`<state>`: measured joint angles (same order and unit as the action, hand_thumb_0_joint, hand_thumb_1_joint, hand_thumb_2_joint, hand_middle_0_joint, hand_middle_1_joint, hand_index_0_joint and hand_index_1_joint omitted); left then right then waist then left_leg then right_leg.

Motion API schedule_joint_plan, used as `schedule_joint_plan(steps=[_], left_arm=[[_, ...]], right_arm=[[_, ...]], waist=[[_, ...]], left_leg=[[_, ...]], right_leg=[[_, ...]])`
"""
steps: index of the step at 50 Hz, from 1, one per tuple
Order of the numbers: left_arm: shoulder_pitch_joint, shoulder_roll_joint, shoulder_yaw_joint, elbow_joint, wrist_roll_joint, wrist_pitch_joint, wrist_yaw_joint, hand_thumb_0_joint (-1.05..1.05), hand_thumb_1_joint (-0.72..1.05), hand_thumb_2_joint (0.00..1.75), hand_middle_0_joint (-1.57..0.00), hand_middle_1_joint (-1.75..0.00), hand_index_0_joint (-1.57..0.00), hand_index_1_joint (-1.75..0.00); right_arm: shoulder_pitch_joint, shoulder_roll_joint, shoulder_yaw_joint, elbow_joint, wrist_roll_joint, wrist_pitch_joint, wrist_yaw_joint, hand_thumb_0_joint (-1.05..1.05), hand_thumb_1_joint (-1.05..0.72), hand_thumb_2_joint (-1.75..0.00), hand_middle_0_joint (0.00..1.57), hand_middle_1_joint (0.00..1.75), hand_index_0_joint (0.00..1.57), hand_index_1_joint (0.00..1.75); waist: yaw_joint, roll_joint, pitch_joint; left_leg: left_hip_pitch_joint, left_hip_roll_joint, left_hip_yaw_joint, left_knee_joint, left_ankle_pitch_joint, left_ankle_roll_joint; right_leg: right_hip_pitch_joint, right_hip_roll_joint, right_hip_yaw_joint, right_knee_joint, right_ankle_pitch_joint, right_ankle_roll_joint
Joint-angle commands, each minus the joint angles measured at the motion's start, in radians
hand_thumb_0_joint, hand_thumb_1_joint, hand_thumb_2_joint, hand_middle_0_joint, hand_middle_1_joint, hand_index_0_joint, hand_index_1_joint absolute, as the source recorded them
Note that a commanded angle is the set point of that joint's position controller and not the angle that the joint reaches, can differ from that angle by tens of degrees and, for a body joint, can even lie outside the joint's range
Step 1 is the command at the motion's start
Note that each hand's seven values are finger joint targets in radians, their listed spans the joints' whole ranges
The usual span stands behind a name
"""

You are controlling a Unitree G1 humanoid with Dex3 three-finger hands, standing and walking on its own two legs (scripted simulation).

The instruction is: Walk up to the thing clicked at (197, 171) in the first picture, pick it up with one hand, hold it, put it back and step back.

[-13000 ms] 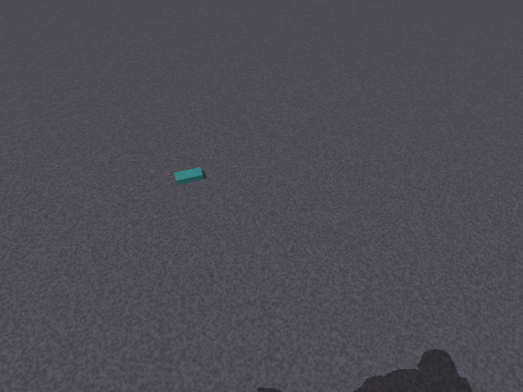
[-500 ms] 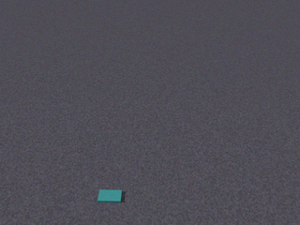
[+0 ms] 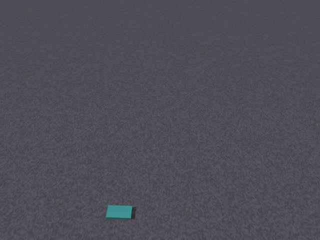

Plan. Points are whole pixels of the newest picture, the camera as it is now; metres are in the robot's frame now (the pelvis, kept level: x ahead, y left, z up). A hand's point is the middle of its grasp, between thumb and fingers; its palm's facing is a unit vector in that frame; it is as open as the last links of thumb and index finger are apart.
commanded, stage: stand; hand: left
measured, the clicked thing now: (119, 212) +0.44 +0.26 -0.77
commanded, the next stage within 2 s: none
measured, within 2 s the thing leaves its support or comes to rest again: neither
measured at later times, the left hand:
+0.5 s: hand out of the picture +0.06 +0.25 -0.16, palm faces -0.02 -0.94 -0.35, open 7.4 cm
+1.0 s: hand out of the picture +0.04 +0.25 -0.16, palm faces -0.02 -0.94 -0.35, open 7.4 cm
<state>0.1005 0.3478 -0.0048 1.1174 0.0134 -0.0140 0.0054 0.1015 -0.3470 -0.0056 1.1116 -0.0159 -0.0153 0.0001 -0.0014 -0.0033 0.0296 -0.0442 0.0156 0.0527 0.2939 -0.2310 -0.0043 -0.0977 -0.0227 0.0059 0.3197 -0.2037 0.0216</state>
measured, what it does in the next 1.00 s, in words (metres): stands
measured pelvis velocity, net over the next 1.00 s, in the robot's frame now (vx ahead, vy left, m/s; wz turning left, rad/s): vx -0.02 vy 0.00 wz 0.01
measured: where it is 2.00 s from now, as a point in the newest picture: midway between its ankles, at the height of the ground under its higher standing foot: outside the picture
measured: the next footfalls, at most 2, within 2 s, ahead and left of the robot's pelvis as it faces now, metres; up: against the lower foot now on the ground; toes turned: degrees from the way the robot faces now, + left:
none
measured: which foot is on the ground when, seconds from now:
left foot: down 0.00-1.00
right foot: down 0.00-1.00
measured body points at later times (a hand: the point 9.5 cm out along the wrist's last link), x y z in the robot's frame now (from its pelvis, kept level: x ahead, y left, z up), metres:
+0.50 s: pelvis -0.01 +0.00 +0.00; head +0.00 +0.00 +0.45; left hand +0.06 +0.30 -0.13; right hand +0.06 -0.30 -0.13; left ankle -0.05 +0.12 -0.75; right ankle -0.02 -0.13 -0.75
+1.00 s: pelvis -0.02 +0.00 +0.00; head -0.01 +0.00 +0.45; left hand +0.05 +0.30 -0.13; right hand +0.05 -0.30 -0.13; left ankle -0.05 +0.12 -0.75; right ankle -0.02 -0.13 -0.75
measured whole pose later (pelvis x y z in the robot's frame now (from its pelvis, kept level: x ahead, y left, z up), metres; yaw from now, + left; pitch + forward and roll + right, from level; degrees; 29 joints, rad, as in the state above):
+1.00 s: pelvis -0.02 +0.00 +0.00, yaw +1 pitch -2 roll +0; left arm 0.13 0.35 -0.01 1.13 0.01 -0.01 0.00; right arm 0.13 -0.35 -0.01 1.13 -0.02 -0.01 0.01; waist 0.00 0.00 0.04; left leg -0.06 0.02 0.04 0.29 -0.20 -0.01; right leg -0.10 -0.02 -0.01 0.30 -0.17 0.02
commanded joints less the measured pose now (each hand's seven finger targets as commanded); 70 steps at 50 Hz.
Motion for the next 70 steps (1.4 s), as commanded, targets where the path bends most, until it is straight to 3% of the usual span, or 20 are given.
schedule_joint_plan(steps=[1,9,16,23,33,47,58,66,70], left_arm=[[-0.030,0.217,0.044,-0.057,-0.004,-0.015,0.011,0.00,0.90,0.90,-0.20,-0.30,-0.20,-0.30],[-0.026,0.213,0.043,-0.061,-0.004,-0.020,0.013,0.00,0.90,0.90,-0.20,-0.30,-0.20,-0.30],[-0.030,0.221,0.045,-0.055,-0.003,-0.018,0.011,0.00,0.90,0.90,-0.20,-0.30,-0.20,-0.30],[-0.020,0.217,0.043,-0.053,-0.005,-0.020,0.009,0.00,0.90,0.90,-0.20,-0.30,-0.20,-0.30],[-0.018,0.218,0.044,-0.049,-0.005,-0.017,0.008,0.00,0.90,0.90,-0.20,-0.30,-0.20,-0.30],[-0.013,0.217,0.039,-0.052,-0.005,-0.019,0.007,0.00,0.90,0.90,-0.20,-0.30,-0.20,-0.30],[-0.005,0.214,0.037,-0.048,-0.002,-0.018,0.008,0.00,0.90,0.90,-0.20,-0.30,-0.20,-0.30],[-0.010,0.216,0.037,-0.052,-0.004,-0.022,0.008,0.00,0.90,0.90,-0.20,-0.30,-0.20,-0.30],[-0.005,0.218,0.038,-0.051,-0.005,-0.020,0.008,0.00,0.90,0.90,-0.20,-0.30,-0.20,-0.30]], right_arm=[[-0.021,-0.213,-0.040,-0.056,0.005,-0.015,-0.016,0.00,-0.90,-0.90,0.20,0.30,0.20,0.30],[-0.030,-0.216,-0.046,-0.059,0.005,-0.014,-0.014,0.00,-0.90,-0.90,0.20,0.30,0.20,0.30],[-0.024,-0.204,-0.043,-0.054,0.006,-0.012,-0.011,0.00,-0.90,-0.90,0.20,0.30,0.20,0.30],[-0.025,-0.210,-0.043,-0.051,0.005,-0.015,-0.010,0.00,-0.90,-0.90,0.20,0.30,0.20,0.30],[-0.013,-0.210,-0.042,-0.045,0.004,-0.013,-0.009,0.00,-0.90,-0.90,0.20,0.30,0.20,0.30],[-0.006,-0.212,-0.041,-0.045,0.005,-0.016,-0.008,0.00,-0.90,-0.90,0.20,0.30,0.20,0.30],[-0.009,-0.215,-0.042,-0.041,0.006,-0.014,-0.008,0.00,-0.90,-0.90,0.20,0.30,0.20,0.30],[-0.006,-0.214,-0.041,-0.043,0.005,-0.016,-0.006,0.00,-0.90,-0.90,0.20,0.30,0.20,0.30],[-0.006,-0.215,-0.040,-0.041,0.005,-0.015,-0.008,0.00,-0.90,-0.90,0.20,0.30,0.20,0.30]], waist=[[-0.005,0.011,-0.064],[-0.005,0.011,-0.085],[-0.008,-0.003,-0.053],[-0.001,-0.004,-0.062],[-0.003,0.008,-0.026],[-0.003,0.011,-0.056],[0.001,-0.005,-0.042],[-0.001,0.008,-0.058],[0.000,0.019,-0.042]], left_leg=[[0.017,0.137,-0.083,-0.021,0.330,0.018],[0.023,0.138,-0.085,-0.017,0.347,0.019],[-0.020,0.128,-0.094,-0.051,0.219,0.019],[0.004,0.132,-0.098,-0.041,0.256,0.022],[-0.031,0.126,-0.103,-0.055,0.165,0.020],[-0.021,0.131,-0.106,-0.043,0.219,0.022],[-0.027,0.129,-0.111,-0.050,0.176,0.023],[-0.024,0.129,-0.108,-0.038,0.225,0.023],[-0.033,0.127,-0.109,-0.047,0.196,0.022]], right_leg=[[0.015,-0.113,0.073,-0.014,0.323,-0.037],[0.042,-0.118,0.067,-0.019,0.353,-0.040],[0.025,-0.111,0.067,-0.042,0.239,-0.042],[0.021,-0.114,0.068,-0.038,0.259,-0.041],[-0.001,-0.112,0.075,-0.058,0.182,-0.040],[0.016,-0.116,0.074,-0.044,0.225,-0.044],[-0.002,-0.112,0.068,-0.053,0.178,-0.040],[0.022,-0.118,0.070,-0.049,0.239,-0.042],[0.012,-0.116,0.069,-0.050,0.211,-0.040]])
